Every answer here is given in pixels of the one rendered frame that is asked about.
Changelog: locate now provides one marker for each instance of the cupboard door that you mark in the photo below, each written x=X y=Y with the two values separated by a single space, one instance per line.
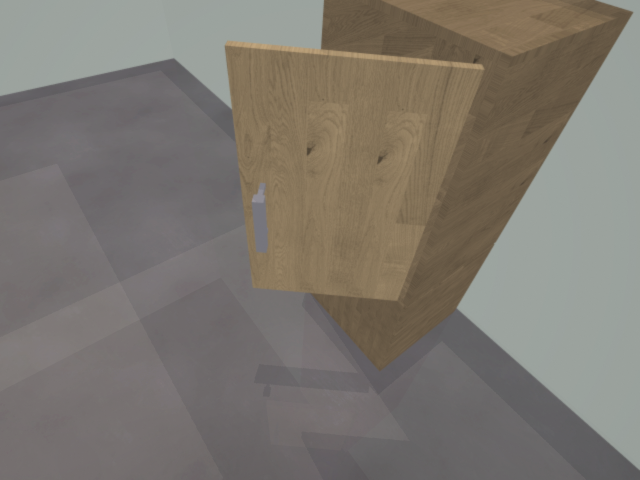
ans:
x=353 y=148

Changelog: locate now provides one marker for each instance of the handle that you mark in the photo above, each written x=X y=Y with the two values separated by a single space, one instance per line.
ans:
x=259 y=219

